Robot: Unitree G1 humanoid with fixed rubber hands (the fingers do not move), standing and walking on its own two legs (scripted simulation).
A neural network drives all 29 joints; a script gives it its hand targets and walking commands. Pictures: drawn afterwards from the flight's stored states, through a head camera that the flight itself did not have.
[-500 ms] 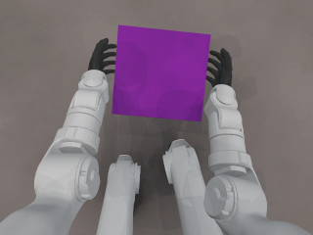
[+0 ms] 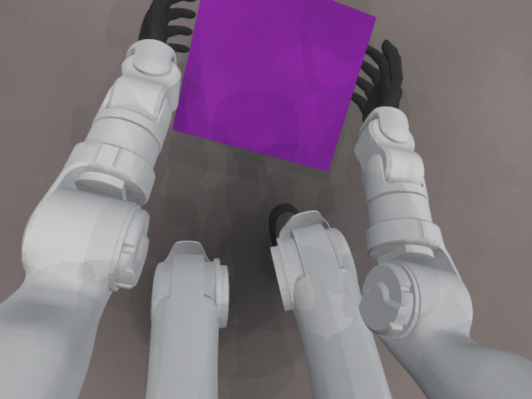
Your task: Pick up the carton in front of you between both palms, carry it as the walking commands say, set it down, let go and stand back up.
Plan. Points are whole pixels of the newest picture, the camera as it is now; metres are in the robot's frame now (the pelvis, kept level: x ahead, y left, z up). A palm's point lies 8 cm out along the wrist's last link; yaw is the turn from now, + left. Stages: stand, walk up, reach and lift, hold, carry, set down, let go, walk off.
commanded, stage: set down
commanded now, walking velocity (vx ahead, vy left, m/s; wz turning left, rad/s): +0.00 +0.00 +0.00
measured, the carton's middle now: (260, 84) +0.51 -0.10 -0.27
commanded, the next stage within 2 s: none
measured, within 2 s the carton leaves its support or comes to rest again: rests again in 0.30 s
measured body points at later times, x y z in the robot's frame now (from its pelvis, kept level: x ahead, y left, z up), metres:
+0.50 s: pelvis +0.00 +0.00 -0.01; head +0.36 +0.01 +0.27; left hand +0.57 +0.04 -0.18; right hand +0.47 -0.25 -0.17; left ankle +0.07 +0.09 -0.37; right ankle +0.15 -0.15 -0.37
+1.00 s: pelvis +0.00 +0.01 -0.02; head +0.36 +0.02 +0.25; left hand +0.57 +0.04 -0.20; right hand +0.47 -0.25 -0.18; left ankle +0.07 +0.09 -0.37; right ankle +0.15 -0.15 -0.37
